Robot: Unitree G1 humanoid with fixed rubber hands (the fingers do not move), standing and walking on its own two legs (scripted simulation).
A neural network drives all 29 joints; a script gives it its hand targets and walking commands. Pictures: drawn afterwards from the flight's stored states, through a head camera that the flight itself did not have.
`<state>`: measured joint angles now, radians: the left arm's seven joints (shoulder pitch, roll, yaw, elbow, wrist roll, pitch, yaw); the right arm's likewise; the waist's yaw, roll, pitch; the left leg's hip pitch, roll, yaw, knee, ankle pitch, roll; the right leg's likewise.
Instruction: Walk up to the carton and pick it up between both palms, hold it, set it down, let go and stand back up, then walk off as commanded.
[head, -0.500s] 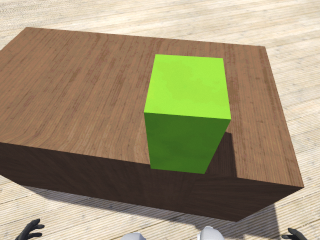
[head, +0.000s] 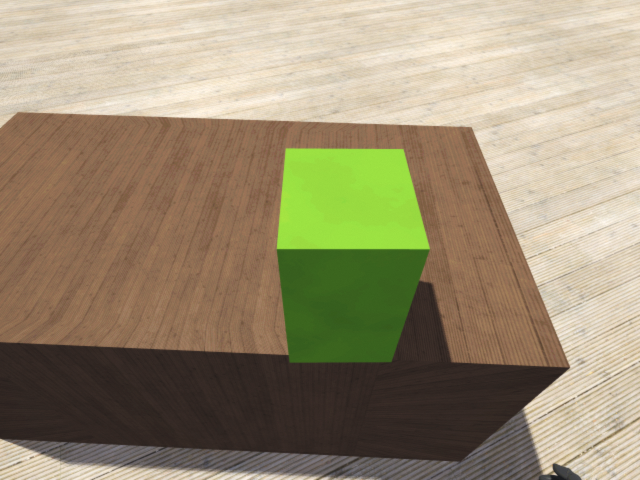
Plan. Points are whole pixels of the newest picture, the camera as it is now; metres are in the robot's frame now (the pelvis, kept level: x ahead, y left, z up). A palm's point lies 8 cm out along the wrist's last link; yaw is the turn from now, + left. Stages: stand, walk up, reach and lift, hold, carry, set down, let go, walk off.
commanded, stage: walk up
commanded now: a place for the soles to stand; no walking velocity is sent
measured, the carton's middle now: (342, 263) +0.43 -0.02 +0.02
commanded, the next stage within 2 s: none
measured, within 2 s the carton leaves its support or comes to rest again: neither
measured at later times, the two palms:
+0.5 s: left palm out of the picture +0.11 +0.27 -0.07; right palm out of the picture +0.09 -0.34 -0.09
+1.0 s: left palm out of the picture +0.11 +0.27 -0.09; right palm out of the picture +0.08 -0.36 -0.08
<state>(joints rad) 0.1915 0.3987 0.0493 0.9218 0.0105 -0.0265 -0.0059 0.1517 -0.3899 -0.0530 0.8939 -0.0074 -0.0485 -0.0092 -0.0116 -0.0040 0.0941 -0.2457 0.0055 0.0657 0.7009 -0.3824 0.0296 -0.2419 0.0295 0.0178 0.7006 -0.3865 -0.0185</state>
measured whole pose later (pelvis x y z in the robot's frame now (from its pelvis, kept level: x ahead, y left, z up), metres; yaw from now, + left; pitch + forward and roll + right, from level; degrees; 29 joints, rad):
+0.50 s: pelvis +0.00 -0.03 +0.02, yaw -1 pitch -4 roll +1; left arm 0.10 0.36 0.03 0.99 0.00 -0.02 -0.02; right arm 0.11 -0.39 -0.02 1.01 -0.01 -0.04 0.00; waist -0.02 0.01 0.07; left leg -0.14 0.03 0.06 0.46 -0.25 -0.02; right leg -0.15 0.06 0.01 0.48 -0.26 -0.06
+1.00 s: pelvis +0.01 -0.04 +0.02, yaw -1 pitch -3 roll +1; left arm 0.12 0.41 0.06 1.00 0.01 0.02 -0.03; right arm 0.13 -0.38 -0.04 1.05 -0.02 -0.05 -0.04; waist 0.00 -0.05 0.06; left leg -0.13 0.04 0.07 0.44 -0.26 -0.03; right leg -0.16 0.07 0.02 0.50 -0.29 -0.08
